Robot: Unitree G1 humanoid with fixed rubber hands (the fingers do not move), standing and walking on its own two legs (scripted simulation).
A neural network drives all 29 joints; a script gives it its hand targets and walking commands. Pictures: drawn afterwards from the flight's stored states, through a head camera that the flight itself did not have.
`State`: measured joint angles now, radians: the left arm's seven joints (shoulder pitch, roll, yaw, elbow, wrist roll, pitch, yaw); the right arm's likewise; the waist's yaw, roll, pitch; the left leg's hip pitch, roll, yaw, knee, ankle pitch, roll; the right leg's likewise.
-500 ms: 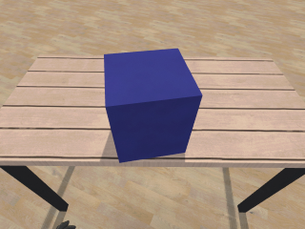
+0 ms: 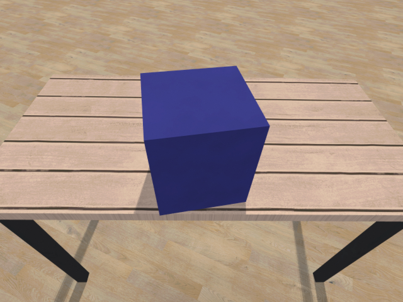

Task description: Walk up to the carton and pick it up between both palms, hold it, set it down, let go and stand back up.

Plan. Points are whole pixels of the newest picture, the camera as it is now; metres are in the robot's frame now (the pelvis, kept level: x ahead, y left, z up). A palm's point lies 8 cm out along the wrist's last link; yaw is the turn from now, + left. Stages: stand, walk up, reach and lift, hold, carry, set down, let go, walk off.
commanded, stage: stand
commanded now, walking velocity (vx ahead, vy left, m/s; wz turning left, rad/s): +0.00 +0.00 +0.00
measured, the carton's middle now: (197, 142) +0.43 +0.01 +0.07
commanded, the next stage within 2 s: none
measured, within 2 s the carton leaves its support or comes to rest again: neither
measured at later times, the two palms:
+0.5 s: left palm out of the picture +0.07 +0.26 -0.11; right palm out of the picture +0.06 -0.26 -0.11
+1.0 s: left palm out of the picture +0.07 +0.25 -0.12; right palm out of the picture +0.05 -0.26 -0.12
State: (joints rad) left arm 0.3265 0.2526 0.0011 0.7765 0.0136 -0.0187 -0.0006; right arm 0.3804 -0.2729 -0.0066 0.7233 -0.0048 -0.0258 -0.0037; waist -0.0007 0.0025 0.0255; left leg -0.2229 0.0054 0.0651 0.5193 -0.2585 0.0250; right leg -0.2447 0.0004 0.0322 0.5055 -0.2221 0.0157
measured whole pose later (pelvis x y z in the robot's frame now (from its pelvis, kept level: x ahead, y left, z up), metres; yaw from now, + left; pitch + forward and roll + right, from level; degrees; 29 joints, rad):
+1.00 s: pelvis +0.01 +0.00 +0.00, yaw -1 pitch -2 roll +0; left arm 0.30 0.25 -0.01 0.85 0.01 -0.01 0.02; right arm 0.34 -0.27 0.00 0.81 0.00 -0.01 -0.02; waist 0.00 0.01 0.04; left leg -0.19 0.01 0.08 0.47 -0.25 0.02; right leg -0.23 0.00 0.06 0.48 -0.22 0.02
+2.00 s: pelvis +0.02 -0.01 +0.01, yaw -1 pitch -1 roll +0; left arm 0.30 0.24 -0.02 0.95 0.00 -0.01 0.04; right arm 0.34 -0.24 0.00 0.92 0.00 -0.01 -0.03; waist 0.00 0.00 0.05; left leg -0.16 0.01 0.08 0.43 -0.25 0.01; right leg -0.21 0.01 0.06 0.45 -0.21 0.01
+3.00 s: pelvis +0.02 -0.01 +0.01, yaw -1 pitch -1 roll +0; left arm 0.31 0.21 -0.02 1.03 0.00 -0.01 0.05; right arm 0.35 -0.21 0.00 0.99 0.00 -0.01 -0.04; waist 0.00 0.01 0.04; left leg -0.15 0.02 0.06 0.42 -0.24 0.00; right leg -0.20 0.01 0.05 0.43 -0.21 0.01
